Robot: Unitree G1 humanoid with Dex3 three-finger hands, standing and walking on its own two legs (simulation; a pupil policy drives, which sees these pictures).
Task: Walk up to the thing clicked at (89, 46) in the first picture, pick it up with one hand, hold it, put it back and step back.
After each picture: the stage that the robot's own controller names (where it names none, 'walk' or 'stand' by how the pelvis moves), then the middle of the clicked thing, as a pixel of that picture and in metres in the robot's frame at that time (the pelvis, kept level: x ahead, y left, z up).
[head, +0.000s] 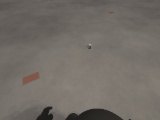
stand; (89, 46) +1.59 +0.04 -0.72
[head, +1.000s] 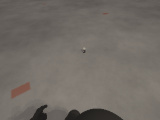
walk; (84, 50) +1.44 +0.20 -0.71
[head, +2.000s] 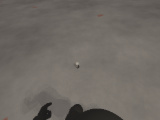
walk; (77, 65) +0.97 +0.30 -0.71
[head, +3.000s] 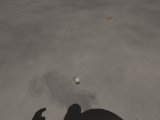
walk; (77, 81) +0.60 +0.21 -0.70
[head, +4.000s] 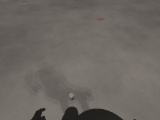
stand; (71, 96) +0.36 +0.20 -0.70
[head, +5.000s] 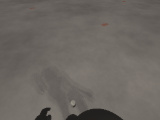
stand; (73, 103) +0.31 +0.19 -0.72
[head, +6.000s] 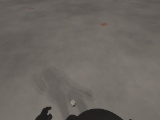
stand; (73, 103) +0.31 +0.20 -0.73
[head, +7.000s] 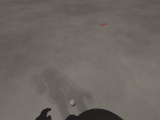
stand; (72, 103) +0.32 +0.21 -0.73
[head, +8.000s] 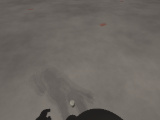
stand; (72, 103) +0.31 +0.21 -0.73
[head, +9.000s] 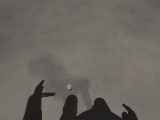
go down; (69, 87) +0.34 +0.21 -0.62
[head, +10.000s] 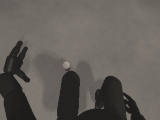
go down; (66, 66) +0.40 +0.22 -0.31
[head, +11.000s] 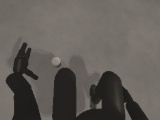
close in; (56, 62) +0.39 +0.24 -0.25
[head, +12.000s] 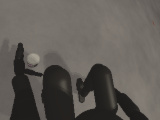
close; (33, 60) +0.39 +0.26 -0.22
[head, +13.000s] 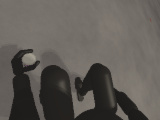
close; (29, 60) +0.38 +0.27 -0.22
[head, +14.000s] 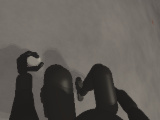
lift; (33, 61) +0.36 +0.26 -0.23
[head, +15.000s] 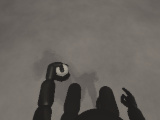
lift; (63, 73) +0.32 +0.19 -0.01
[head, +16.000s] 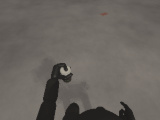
hold; (66, 74) +0.32 +0.18 +0.01
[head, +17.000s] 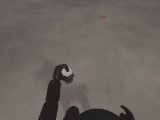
hold; (67, 75) +0.32 +0.17 +0.00
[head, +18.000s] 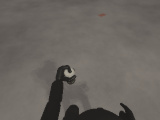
crouch; (70, 76) +0.33 +0.15 -0.01
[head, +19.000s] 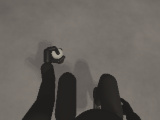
lower; (58, 56) +0.43 +0.21 -0.09
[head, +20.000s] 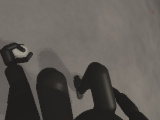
lower; (22, 54) +0.42 +0.28 -0.22
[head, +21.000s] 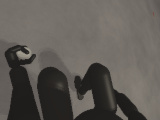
lower; (25, 56) +0.40 +0.28 -0.22
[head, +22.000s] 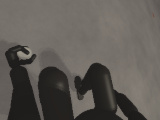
lower; (25, 56) +0.40 +0.28 -0.22
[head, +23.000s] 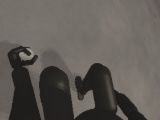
lower; (27, 57) +0.40 +0.28 -0.22
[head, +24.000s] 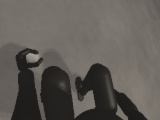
open; (33, 59) +0.39 +0.25 -0.22
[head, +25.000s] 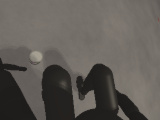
stand; (35, 58) +0.38 +0.25 -0.22
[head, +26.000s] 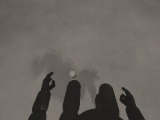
walk; (72, 74) +0.39 +0.19 -0.47
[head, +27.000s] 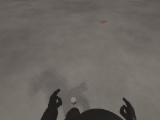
stand; (73, 100) +0.34 +0.17 -0.66
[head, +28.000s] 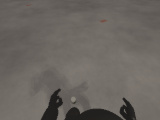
stand; (73, 100) +0.34 +0.18 -0.67
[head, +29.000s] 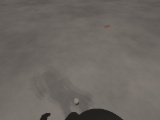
stand; (76, 101) +0.36 +0.16 -0.72
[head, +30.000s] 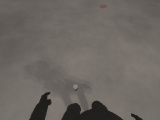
walk; (75, 87) +0.39 +0.14 -0.71
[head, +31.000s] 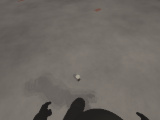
walk; (78, 78) +0.60 +0.21 -0.70
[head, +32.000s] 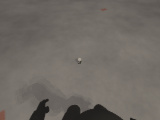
stand; (79, 61) +0.96 +0.19 -0.70
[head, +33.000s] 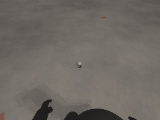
stand; (79, 65) +0.98 +0.18 -0.71
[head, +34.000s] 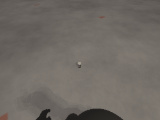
stand; (79, 65) +1.00 +0.20 -0.72
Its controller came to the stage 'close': yes
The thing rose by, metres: 0.73
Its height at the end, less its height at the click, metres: +0.00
